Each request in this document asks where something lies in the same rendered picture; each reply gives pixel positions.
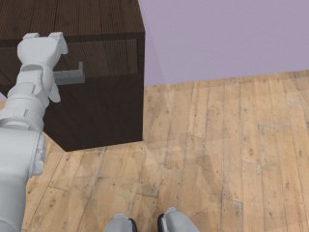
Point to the handle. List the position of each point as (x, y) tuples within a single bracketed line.
[(70, 76)]

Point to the robot left upper arm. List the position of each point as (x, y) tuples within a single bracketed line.
[(22, 155)]

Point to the robot left shin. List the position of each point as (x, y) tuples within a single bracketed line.
[(119, 216)]

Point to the robot left forearm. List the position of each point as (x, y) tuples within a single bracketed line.
[(27, 100)]

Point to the robot left hand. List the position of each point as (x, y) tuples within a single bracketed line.
[(47, 50)]

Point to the cabinet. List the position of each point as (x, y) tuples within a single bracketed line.
[(104, 110)]

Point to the robot right thigh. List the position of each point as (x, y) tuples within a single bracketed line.
[(177, 222)]

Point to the drawer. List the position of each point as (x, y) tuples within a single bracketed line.
[(100, 58)]

